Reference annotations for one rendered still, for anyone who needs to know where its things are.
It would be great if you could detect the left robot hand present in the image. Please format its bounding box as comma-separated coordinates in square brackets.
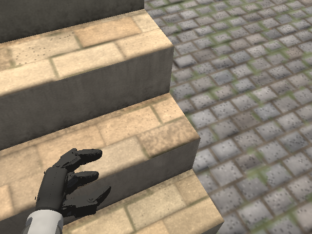
[35, 148, 111, 218]

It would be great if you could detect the left robot forearm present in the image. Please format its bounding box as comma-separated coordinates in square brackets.
[20, 210, 63, 234]

